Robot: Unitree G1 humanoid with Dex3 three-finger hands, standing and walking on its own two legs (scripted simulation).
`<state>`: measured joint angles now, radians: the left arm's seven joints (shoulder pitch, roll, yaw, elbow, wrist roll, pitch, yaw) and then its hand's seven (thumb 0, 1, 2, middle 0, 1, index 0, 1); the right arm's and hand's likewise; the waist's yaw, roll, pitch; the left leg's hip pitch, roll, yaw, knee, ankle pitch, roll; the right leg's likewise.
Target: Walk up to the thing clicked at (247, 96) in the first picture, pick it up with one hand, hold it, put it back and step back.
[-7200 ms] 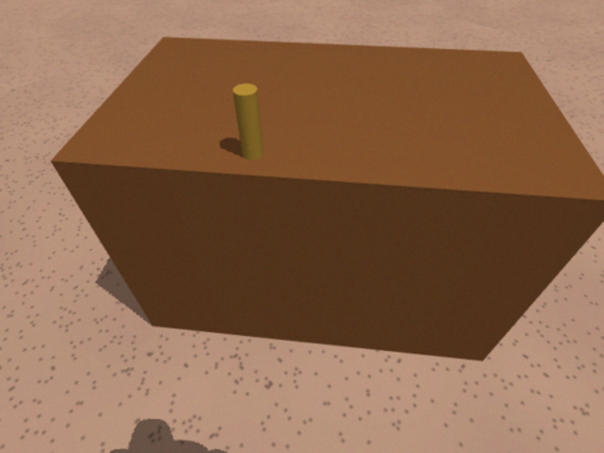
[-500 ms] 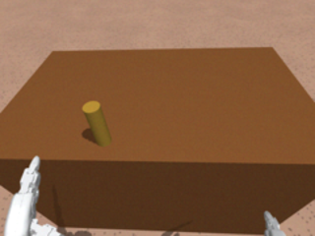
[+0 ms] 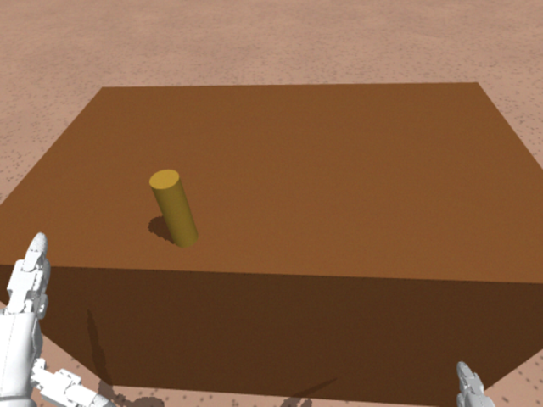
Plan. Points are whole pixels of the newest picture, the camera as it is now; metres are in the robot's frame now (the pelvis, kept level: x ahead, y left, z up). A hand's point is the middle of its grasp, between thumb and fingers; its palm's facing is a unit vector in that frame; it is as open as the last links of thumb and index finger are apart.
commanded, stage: rise first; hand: left
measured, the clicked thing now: (176, 211) +0.43 +0.21 +0.05
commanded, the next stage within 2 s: go down in 0.30 s
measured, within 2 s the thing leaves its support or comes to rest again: neither
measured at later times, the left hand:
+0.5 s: hand (69, 322) +0.19 +0.25 +0.13, palm faces +0.31 -0.86 -0.40, open 17.6 cm
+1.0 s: hand (42, 247) +0.28 +0.31 +0.15, palm faces +0.23 -0.96 -0.17, open 17.5 cm
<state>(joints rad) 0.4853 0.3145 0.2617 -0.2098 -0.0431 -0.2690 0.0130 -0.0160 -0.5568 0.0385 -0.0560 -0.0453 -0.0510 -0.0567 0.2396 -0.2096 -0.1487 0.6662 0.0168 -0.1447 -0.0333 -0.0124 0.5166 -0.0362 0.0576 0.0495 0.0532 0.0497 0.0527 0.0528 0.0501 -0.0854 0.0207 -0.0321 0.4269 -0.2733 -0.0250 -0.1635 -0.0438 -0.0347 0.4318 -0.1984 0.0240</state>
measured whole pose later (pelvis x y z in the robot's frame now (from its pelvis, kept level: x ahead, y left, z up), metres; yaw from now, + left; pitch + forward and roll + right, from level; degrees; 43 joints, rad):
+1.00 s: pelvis +0.00 +0.00 +0.00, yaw +0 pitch -1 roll +0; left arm -0.05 0.48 0.52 0.26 -0.27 -0.09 -0.35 -0.02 -0.54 0.08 -0.05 -0.03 -0.04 -0.05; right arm 0.23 -0.20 -0.05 0.67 0.04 -0.15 -0.09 -0.01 0.50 -0.06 0.06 0.05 0.05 0.05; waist 0.01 0.03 -0.03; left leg -0.19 0.02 -0.04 0.51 -0.31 -0.02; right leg -0.25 -0.05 -0.04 0.49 -0.22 0.03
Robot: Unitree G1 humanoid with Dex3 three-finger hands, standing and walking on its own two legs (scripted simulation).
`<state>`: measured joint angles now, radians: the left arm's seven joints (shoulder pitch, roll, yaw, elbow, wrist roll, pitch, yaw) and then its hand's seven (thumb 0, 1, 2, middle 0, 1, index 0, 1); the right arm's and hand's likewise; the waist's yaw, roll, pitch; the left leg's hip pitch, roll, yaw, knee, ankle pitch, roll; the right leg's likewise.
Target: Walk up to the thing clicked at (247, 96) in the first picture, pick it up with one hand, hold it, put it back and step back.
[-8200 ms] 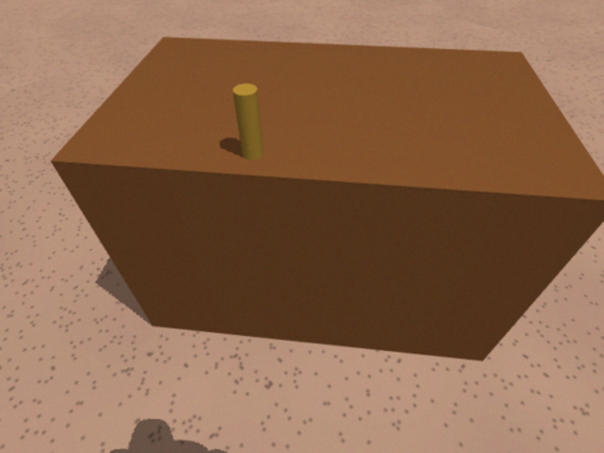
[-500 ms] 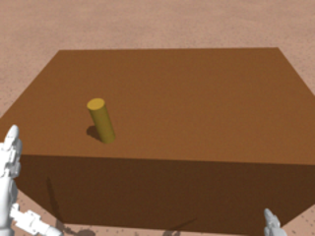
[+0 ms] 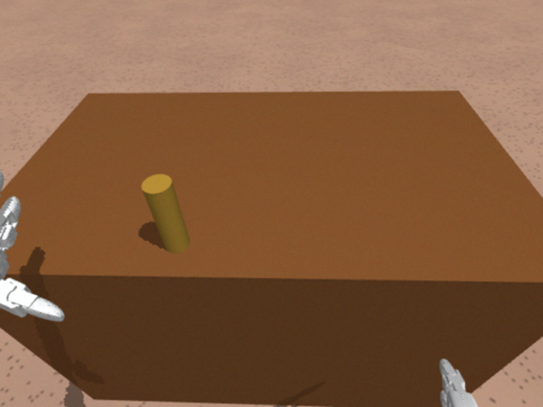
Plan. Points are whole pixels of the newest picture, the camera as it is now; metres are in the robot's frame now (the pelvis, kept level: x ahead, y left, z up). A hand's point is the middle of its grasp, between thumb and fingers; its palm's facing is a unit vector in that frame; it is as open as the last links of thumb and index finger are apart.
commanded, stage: go down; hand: left
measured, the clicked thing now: (168, 216) +0.43 +0.20 +0.05
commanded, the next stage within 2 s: none
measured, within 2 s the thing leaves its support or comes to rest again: neither
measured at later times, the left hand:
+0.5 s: hand (20, 221) +0.32 +0.35 +0.16, palm faces +0.19 -0.98 +0.00, open 17.4 cm
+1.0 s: hand (15, 209) +0.35 +0.37 +0.16, palm faces +0.19 -0.98 -0.01, open 17.6 cm
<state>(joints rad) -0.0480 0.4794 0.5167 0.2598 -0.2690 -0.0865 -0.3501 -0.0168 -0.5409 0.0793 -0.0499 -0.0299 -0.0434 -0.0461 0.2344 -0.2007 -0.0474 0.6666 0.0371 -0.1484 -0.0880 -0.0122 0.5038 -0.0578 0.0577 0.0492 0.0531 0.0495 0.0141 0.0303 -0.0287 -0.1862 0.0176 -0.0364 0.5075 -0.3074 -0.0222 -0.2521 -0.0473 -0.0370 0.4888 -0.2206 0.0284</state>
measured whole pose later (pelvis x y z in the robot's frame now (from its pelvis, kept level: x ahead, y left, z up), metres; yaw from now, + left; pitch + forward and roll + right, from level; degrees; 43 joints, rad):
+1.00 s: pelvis +0.00 +0.00 +0.00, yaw +0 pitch +5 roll -1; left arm -0.47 0.74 0.61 0.87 -0.23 -0.03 -0.56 -0.02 -0.59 0.08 -0.05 -0.03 -0.04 -0.04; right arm 0.23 -0.23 0.03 0.69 0.01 -0.25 -0.17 -0.01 0.53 -0.06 0.06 0.05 0.05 0.05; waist -0.03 0.00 -0.09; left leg -0.32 0.02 -0.04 0.54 -0.32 -0.02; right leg -0.37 -0.04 -0.04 0.49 -0.21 0.03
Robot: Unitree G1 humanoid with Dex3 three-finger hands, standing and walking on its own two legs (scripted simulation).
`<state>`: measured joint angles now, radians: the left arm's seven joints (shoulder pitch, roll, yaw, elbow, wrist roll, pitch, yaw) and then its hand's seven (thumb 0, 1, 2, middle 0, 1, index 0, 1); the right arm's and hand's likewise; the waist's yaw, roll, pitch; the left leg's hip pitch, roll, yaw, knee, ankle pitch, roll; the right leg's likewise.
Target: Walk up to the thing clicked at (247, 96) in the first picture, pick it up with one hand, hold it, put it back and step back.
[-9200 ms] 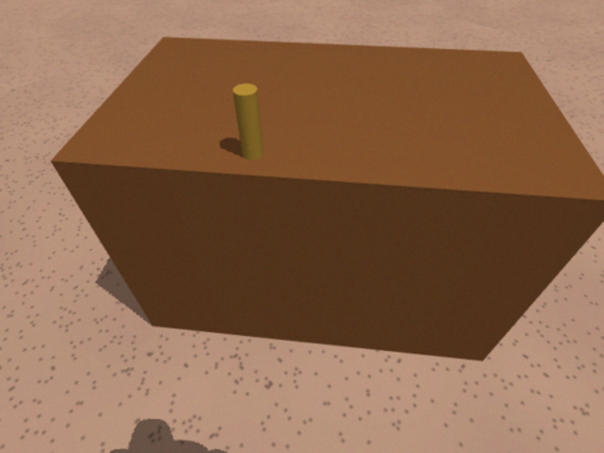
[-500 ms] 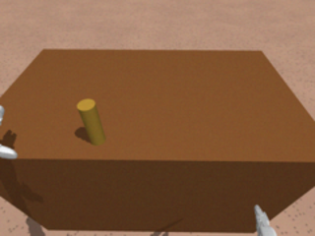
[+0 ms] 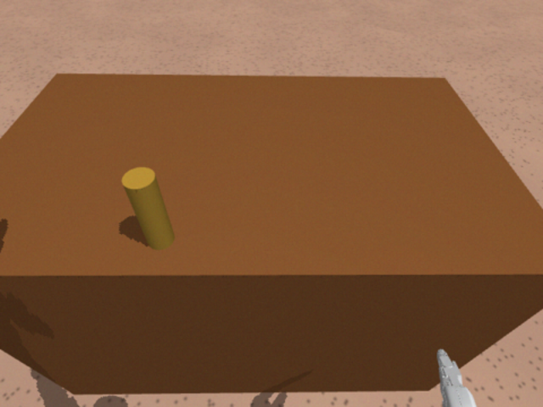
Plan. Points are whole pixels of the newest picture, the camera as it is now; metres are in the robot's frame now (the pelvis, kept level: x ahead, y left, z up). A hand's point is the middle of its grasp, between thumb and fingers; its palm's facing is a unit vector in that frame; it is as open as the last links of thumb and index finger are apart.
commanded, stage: go down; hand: left
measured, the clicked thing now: (151, 211) +0.43 +0.20 +0.06
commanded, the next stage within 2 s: approach in 1.40 s
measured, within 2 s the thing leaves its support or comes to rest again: neither
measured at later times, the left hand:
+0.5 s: hand out of the picture +0.35 +0.39 +0.17, palm faces +0.21 -0.98 -0.01, open 17.6 cm
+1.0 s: hand out of the picture +0.35 +0.39 +0.17, palm faces +0.21 -0.98 -0.01, open 17.3 cm
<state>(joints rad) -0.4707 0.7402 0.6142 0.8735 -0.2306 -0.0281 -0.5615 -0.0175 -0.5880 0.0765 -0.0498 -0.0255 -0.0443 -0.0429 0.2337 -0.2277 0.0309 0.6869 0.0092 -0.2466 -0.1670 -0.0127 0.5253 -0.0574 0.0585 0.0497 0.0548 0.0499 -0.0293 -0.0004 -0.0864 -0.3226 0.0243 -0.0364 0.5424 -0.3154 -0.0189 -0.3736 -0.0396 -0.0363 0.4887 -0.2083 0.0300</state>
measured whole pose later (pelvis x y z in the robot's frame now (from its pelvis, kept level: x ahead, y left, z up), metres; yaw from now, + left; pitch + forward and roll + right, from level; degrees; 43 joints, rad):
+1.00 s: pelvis +0.01 +0.00 +0.00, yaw +0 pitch +8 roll -1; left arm -0.50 0.82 0.67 0.93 -0.22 -0.01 -0.62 -0.02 -0.50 0.06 -0.05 -0.02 -0.05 -0.03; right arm 0.23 -0.24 0.03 0.67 0.01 -0.23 -0.19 -0.01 0.52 -0.06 0.06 0.05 0.06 0.05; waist -0.04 0.00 -0.12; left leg -0.39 0.02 -0.05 0.60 -0.36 -0.01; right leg -0.43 -0.04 -0.04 0.53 -0.24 0.04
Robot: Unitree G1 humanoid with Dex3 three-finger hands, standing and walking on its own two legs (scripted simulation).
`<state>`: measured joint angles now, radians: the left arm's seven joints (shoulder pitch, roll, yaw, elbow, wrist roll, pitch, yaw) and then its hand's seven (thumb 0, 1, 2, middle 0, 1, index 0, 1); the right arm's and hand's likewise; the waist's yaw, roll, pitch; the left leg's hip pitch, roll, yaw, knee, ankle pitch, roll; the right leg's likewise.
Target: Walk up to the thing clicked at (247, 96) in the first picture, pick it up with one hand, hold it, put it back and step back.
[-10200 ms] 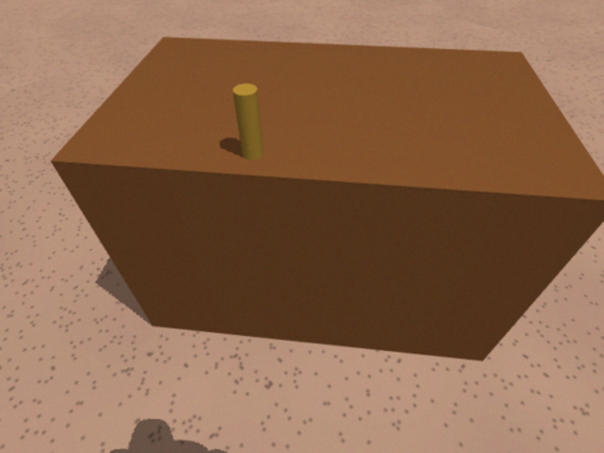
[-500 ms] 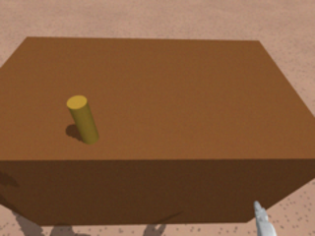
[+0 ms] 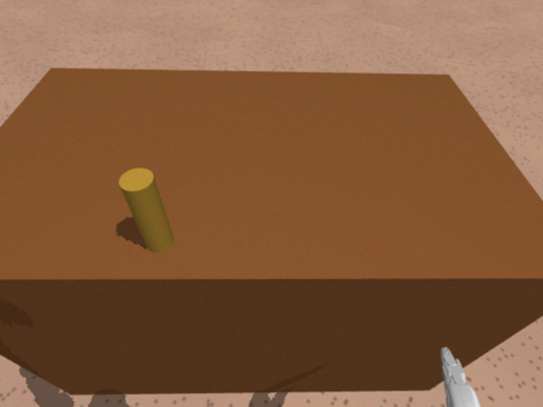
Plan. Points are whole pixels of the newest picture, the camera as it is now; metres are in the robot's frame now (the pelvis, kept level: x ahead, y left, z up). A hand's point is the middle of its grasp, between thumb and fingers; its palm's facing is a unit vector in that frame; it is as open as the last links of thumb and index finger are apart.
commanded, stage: go down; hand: left
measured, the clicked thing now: (149, 213) +0.42 +0.20 +0.06
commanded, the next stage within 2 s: approach in 0.40 s
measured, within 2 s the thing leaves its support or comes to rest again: neither
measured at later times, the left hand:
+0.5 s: hand out of the picture +0.33 +0.39 +0.17, palm faces +0.21 -0.98 +0.00, open 17.3 cm
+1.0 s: hand (69, 229) +0.38 +0.30 +0.08, palm faces +0.10 -0.99 +0.05, open 17.6 cm
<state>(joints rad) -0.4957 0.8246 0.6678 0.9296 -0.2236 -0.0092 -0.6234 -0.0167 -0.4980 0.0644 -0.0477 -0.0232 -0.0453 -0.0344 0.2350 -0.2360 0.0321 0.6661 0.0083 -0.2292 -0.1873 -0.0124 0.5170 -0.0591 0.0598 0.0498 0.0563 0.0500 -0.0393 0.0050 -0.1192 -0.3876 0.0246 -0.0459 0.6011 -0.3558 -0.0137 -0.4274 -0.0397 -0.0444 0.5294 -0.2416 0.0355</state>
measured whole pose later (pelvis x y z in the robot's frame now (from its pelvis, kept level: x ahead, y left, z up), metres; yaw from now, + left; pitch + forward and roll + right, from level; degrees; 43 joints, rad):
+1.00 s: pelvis -0.02 +0.00 -0.01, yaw +0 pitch +11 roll -1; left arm -0.55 0.61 0.50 0.96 -0.23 -0.18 -0.48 -0.02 -0.56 0.04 -0.05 -0.04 -0.04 -0.05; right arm 0.23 -0.24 0.02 0.60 -0.01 -0.24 -0.14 -0.01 0.54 -0.05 0.06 0.05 0.06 0.05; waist -0.07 -0.02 -0.08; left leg -0.53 0.02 -0.05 0.72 -0.38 -0.02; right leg -0.57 -0.04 -0.04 0.66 -0.27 0.03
